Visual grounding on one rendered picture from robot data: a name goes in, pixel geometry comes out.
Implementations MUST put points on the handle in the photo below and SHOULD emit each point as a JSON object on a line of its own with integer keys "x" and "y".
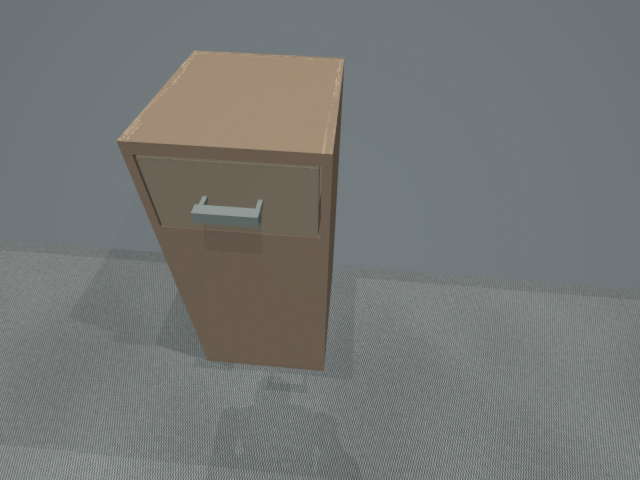
{"x": 222, "y": 215}

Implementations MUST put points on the cabinet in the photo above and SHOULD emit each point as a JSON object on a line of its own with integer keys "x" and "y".
{"x": 253, "y": 298}

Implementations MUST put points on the drawer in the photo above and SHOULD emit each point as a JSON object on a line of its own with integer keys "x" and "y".
{"x": 291, "y": 193}

